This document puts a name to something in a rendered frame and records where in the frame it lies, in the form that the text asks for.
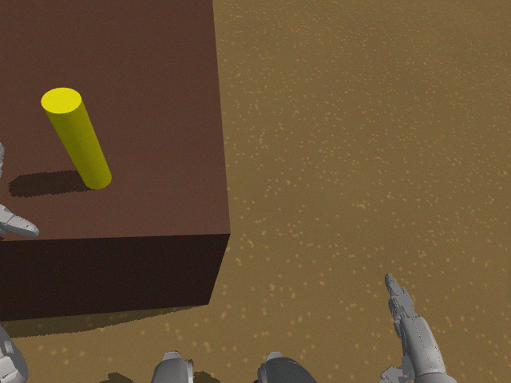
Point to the right robot hand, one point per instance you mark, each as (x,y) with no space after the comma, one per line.
(420,350)

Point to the left robot hand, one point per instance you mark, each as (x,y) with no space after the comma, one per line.
(11,222)

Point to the left robot arm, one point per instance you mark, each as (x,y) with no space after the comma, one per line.
(13,367)

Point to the can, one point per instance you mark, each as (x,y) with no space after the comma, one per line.
(66,111)

